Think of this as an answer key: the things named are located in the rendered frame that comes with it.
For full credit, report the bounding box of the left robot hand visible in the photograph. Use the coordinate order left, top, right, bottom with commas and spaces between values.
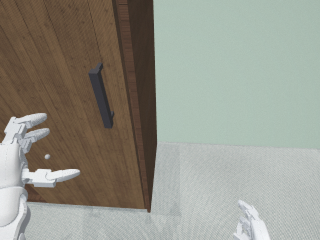
0, 113, 81, 189

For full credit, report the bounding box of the robot left forearm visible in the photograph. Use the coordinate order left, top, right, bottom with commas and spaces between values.
0, 186, 31, 240

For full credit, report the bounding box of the right robot hand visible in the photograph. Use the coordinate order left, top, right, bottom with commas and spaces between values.
233, 199, 272, 240

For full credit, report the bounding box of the wardrobe door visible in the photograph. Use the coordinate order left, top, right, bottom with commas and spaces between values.
24, 183, 39, 195
0, 0, 146, 210

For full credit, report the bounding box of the handle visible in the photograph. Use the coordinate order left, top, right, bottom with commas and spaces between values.
88, 62, 114, 129

